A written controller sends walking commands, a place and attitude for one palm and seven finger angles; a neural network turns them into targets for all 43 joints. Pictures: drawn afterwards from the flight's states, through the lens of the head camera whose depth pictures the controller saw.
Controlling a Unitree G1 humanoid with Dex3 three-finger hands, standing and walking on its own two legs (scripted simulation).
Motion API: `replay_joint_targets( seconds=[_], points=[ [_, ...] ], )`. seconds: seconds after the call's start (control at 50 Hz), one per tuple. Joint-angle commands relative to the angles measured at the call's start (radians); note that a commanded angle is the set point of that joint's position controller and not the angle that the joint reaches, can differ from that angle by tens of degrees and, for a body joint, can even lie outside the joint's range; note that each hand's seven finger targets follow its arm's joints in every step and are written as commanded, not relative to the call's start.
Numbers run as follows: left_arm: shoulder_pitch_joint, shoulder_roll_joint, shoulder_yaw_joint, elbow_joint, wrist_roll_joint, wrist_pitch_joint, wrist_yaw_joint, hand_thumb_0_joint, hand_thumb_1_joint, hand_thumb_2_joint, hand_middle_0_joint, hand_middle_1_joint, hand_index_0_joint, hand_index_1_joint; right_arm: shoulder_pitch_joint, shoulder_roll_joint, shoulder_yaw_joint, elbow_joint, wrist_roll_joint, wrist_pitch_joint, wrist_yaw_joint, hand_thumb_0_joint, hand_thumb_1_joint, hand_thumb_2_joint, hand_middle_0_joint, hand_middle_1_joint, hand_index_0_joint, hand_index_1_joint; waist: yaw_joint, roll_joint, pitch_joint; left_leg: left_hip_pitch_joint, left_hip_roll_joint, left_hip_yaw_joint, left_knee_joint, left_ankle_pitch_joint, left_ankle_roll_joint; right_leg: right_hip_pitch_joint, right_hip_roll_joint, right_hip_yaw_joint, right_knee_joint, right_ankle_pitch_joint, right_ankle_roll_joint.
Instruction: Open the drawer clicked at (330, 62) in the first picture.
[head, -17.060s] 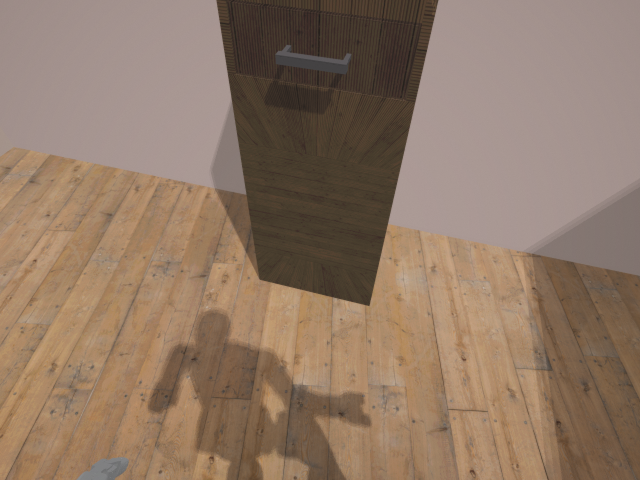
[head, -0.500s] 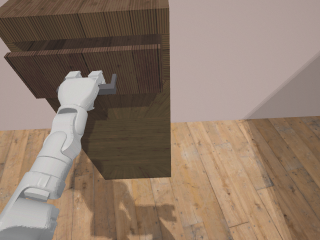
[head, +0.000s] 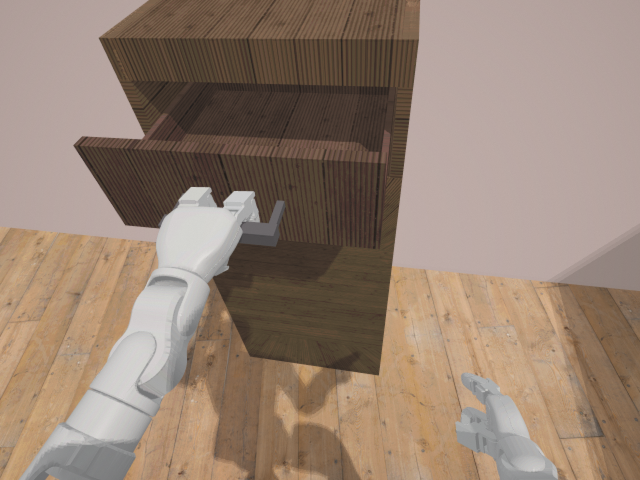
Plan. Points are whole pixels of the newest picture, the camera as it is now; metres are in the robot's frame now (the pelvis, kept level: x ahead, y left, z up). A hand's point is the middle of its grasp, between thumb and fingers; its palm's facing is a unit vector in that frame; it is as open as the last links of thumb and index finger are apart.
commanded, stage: pull the drawer open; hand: left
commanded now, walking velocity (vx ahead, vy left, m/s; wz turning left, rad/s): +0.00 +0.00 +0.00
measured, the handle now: (224, 217) +0.38 +0.18 +0.14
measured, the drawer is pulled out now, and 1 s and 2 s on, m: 0.16 0.27 0.30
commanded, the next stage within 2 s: open the thumb to release the handle in 1.44 s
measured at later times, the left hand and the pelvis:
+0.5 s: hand (213, 272) +0.32 +0.18 +0.11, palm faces +0.08 -0.11 -0.99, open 5.4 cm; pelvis -0.03 +0.00 +0.00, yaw -3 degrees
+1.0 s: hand (179, 351) +0.22 +0.18 +0.11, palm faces +0.11 -0.16 -0.98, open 5.5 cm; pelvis -0.02 +0.00 +0.00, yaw -2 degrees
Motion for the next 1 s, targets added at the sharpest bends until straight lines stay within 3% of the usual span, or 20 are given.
replay_joint_targets(
  seconds=[0.0, 0.02, 0.04, 0.14, 0.22, 0.24, 0.32, 0.36, 0.42, 0.48, 0.52, 0.58, 0.62, 0.68, 0.72, 0.78, 0.82, 0.86, 0.92, 0.98],
  points=[
    [-0.367, 0.166, 0.15, -0.097, -0.003, 0.032, 0.008, 0.0, 0.9, 0.9, -0.4, -1.35, -0.4, -1.35, -0.05, -0.1, -0.044, -0.11, -0.002, -0.033, -0.021, 0.0, -0.9, -0.9, 0.2, 0.3, 0.2, 0.3, -0.053, -0.068, -0.294, 0.08, -0.044, 0.046, 0.021, 0.601, 0.026, 0.18, 0.041, 0.009, 0.008, 0.565, -0.032],
    [-0.376, 0.194, 0.166, -0.09, -0.012, 0.029, 0.002, 0.0, 0.9, 0.9, -0.4, -1.35, -0.4, -1.35, -0.052, -0.106, -0.044, -0.109, -0.002, -0.032, -0.025, 0.0, -0.9, -0.9, 0.2, 0.3, 0.2, 0.3, -0.052, -0.081, -0.312, 0.081, -0.046, 0.045, 0.023, 0.585, 0.025, 0.197, 0.04, 0.017, 0.006, 0.567, -0.031],
    [-0.399, 0.168, 0.139, -0.089, -0.008, 0.024, -0.003, 0.0, 0.9, 0.9, -0.4, -1.35, -0.4, -1.35, -0.053, -0.099, -0.041, -0.11, -0.005, -0.037, -0.025, 0.0, -0.9, -0.9, 0.2, 0.3, 0.2, 0.3, -0.052, -0.072, -0.323, 0.075, -0.049, 0.045, 0.022, 0.574, 0.027, 0.198, 0.034, 0.017, 0.01, 0.563, -0.029],
    [-0.408, 0.17, 0.153, 0.004, -0.034, -0.03, -0.017, 0.0, 0.9, 0.9, -0.4, -1.35, -0.4, -1.35, -0.039, -0.104, -0.042, -0.105, -0.002, -0.049, -0.041, 0.0, -0.9, -0.9, 0.2, 0.3, 0.2, 0.3, -0.055, -0.153, -0.254, 0.01, -0.049, 0.043, 0.004, 0.457, 0.032, 0.177, 0.028, 0.015, -0.004, 0.488, -0.021],
    [-0.436, 0.201, 0.183, 0.044, -0.046, -0.082, -0.008, 0.0, 0.9, 0.9, -0.4, -1.35, -0.4, -1.35, -0.015, -0.119, -0.053, -0.1, 0.002, -0.061, -0.05, 0.0, -0.9, -0.9, 0.2, 0.3, 0.2, 0.3, -0.058, -0.141, -0.22, -0.012, -0.048, 0.041, -0.01, 0.379, 0.03, 0.15, 0.029, 0.02, -0.021, 0.397, -0.023],
    [-0.452, 0.167, 0.153, 0.058, -0.042, -0.092, -0.004, 0.0, 0.9, 0.9, -0.4, -1.35, -0.4, -1.35, -0.009, -0.111, -0.051, -0.101, 0.001, -0.069, -0.05, 0.0, -0.9, -0.9, 0.2, 0.3, 0.2, 0.3, -0.058, -0.142, -0.223, -0.02, -0.051, 0.04, -0.011, 0.365, 0.034, 0.145, 0.026, 0.02, -0.018, 0.381, -0.021],
    [-0.259, 0.236, 0.251, -0.029, -0.054, -0.125, 0.019, 0.0, 0.9, 0.9, -0.4, -1.35, -0.4, -1.35, -0.016, -0.12, -0.067, -0.132, -0.005, -0.081, -0.033, 0.0, -0.9, -0.9, 0.2, 0.3, 0.2, 0.3, -0.005, -0.099, -0.298, -0.013, -0.053, 0.043, -0.023, 0.389, 0.029, 0.234, 0.022, 0.037, -0.015, 0.409, -0.026],
    [-0.171, 0.187, 0.233, -0.067, -0.068, -0.13, 0.023, 0.0, 0.9, 0.9, -0.4, -1.35, -0.4, -1.35, -0.024, -0.111, -0.068, -0.147, -0.003, -0.087, -0.023, 0.0, -0.9, -0.9, 0.2, 0.3, 0.2, 0.3, -0.004, -0.111, -0.265, -0.024, -0.049, 0.045, -0.033, 0.381, 0.031, 0.227, 0.023, 0.031, -0.015, 0.408, -0.025],
    [-0.025, 0.236, 0.3, -0.146, -0.08, -0.129, 0.041, 0.0, 0.9, 0.9, -0.4, -1.35, -0.4, -1.35, -0.045, -0.121, -0.072, -0.168, -0.001, -0.092, -0.011, 0.0, -0.9, -0.9, 0.2, 0.3, 0.2, 0.3, 0.019, -0.118, -0.247, -0.035, -0.046, 0.054, -0.046, 0.363, 0.029, 0.25, 0.023, 0.039, -0.022, 0.385, -0.024],
    [0.071, 0.188, 0.276, -0.228, -0.081, -0.113, 0.058, 0.0, 0.9, 0.9, -0.4, -1.35, -0.4, -1.35, -0.059, -0.116, -0.069, -0.18, 0.003, -0.098, 0.0, 0.0, -0.9, -0.9, 0.2, 0.3, 0.2, 0.3, 0.018, -0.114, -0.2, -0.036, -0.042, 0.059, -0.06, 0.36, 0.03, 0.22, 0.031, 0.028, -0.028, 0.359, -0.025],
    [0.121, 0.254, 0.342, -0.275, -0.078, -0.097, 0.076, 0.0, 0.9, 0.9, -0.4, -1.35, -0.4, -1.35, -0.068, -0.127, -0.072, -0.179, 0.001, -0.096, 0.005, 0.0, -0.9, -0.9, 0.2, 0.3, 0.2, 0.3, 0.025, -0.097, -0.202, -0.03, -0.041, 0.06, -0.064, 0.37, 0.027, 0.236, 0.033, 0.033, -0.033, 0.362, -0.028],
    [0.195, 0.195, 0.294, -0.329, -0.069, -0.063, 0.088, 0.0, 0.9, 0.9, -0.4, -1.35, -0.4, -1.35, -0.083, -0.115, -0.064, -0.181, 0.003, -0.098, 0.013, 0.0, -0.9, -0.9, 0.2, 0.3, 0.2, 0.3, 0.02, -0.07, -0.161, -0.016, -0.036, 0.064, -0.074, 0.366, 0.026, 0.202, 0.041, 0.022, -0.039, 0.336, -0.028],
    [0.189, 0.243, 0.334, -0.368, -0.062, -0.047, 0.097, 0.0, 0.9, 0.9, -0.4, -1.35, -0.4, -1.35, -0.083, -0.123, -0.064, -0.172, 0.003, -0.093, 0.016, 0.0, -0.9, -0.9, 0.2, 0.3, 0.2, 0.3, 0.018, -0.07, -0.183, -0.004, -0.035, 0.064, -0.074, 0.382, 0.024, 0.219, 0.043, 0.027, -0.044, 0.342, -0.031],
    [0.284, 0.186, 0.293, -0.422, -0.055, -0.023, 0.1, 0.0, 0.9, 0.9, -0.4, -1.35, -0.4, -1.35, -0.094, -0.106, -0.055, -0.178, 0.001, -0.091, 0.024, 0.0, -0.9, -0.9, 0.2, 0.3, 0.2, 0.3, 0.023, -0.06, -0.182, 0.025, -0.033, 0.063, -0.072, 0.432, 0.025, 0.223, 0.045, 0.017, -0.039, 0.387, -0.029],
    [0.314, 0.209, 0.313, -0.463, -0.06, -0.017, 0.098, 0.0, 0.9, 0.9, -0.4, -1.35, -0.4, -1.35, -0.103, -0.11, -0.053, -0.172, 0.003, -0.087, 0.03, 0.0, -0.9, -0.9, 0.2, 0.3, 0.2, 0.3, 0.02, -0.062, -0.175, 0.042, -0.029, 0.062, -0.066, 0.459, 0.022, 0.224, 0.048, 0.016, -0.039, 0.416, -0.03],
    [0.419, 0.15, 0.268, -0.514, -0.057, -0.015, 0.094, 0.0, 0.9, 0.9, -0.4, -1.35, -0.4, -1.35, -0.114, -0.093, -0.041, -0.18, -0.001, -0.083, 0.04, 0.0, -0.9, -0.9, 0.2, 0.3, 0.2, 0.3, 0.025, -0.074, -0.158, 0.051, -0.026, 0.061, -0.067, 0.491, 0.023, 0.226, 0.049, 0.005, -0.036, 0.437, -0.026],
    [0.437, 0.221, 0.334, -0.548, -0.06, -0.019, 0.097, 0.0, 0.9, 0.9, -0.4, -1.35, -0.4, -1.35, -0.118, -0.102, -0.04, -0.175, 0.0, -0.08, 0.04, 0.0, -0.9, -0.9, 0.2, 0.3, 0.2, 0.3, 0.026, -0.074, -0.165, 0.059, -0.022, 0.061, -0.058, 0.5, 0.019, 0.242, 0.048, 0.017, -0.036, 0.468, -0.027],
    [0.489, 0.157, 0.283, -0.554, -0.053, -0.017, 0.093, 0.0, 0.9, 0.9, -0.4, -1.35, -0.4, -1.35, -0.125, -0.083, -0.027, -0.178, -0.001, -0.076, 0.048, 0.0, -0.9, -0.9, 0.2, 0.3, 0.2, 0.3, 0.017, -0.073, -0.124, 0.053, -0.019, 0.059, -0.062, 0.518, 0.019, 0.228, 0.049, 0.006, -0.034, 0.473, -0.024],
    [0.541, 0.199, 0.323, -0.615, -0.056, -0.018, 0.099, 0.0, 0.9, 0.9, -0.4, -1.35, -0.4, -1.35, -0.135, -0.096, -0.025, -0.191, 0.0, -0.075, 0.052, 0.0, -0.9, -0.9, 0.2, 0.3, 0.2, 0.3, 0.024, -0.065, -0.143, 0.063, -0.01, 0.06, -0.045, 0.515, 0.014, 0.23, 0.05, 0.015, -0.033, 0.488, -0.021],
    [0.61, 0.151, 0.282, -0.626, -0.05, -0.028, 0.099, 0.0, 0.9, 0.9, -0.4, -1.35, -0.4, -1.35, -0.13, -0.088, -0.016, -0.196, -0.006, -0.072, 0.056, 0.0, -0.9, -0.9, 0.2, 0.3, 0.2, 0.3, 0.024, -0.083, -0.117, 0.051, -0.012, 0.064, -0.044, 0.519, 0.017, 0.221, 0.046, 0.008, -0.029, 0.492, -0.014]
  ],
)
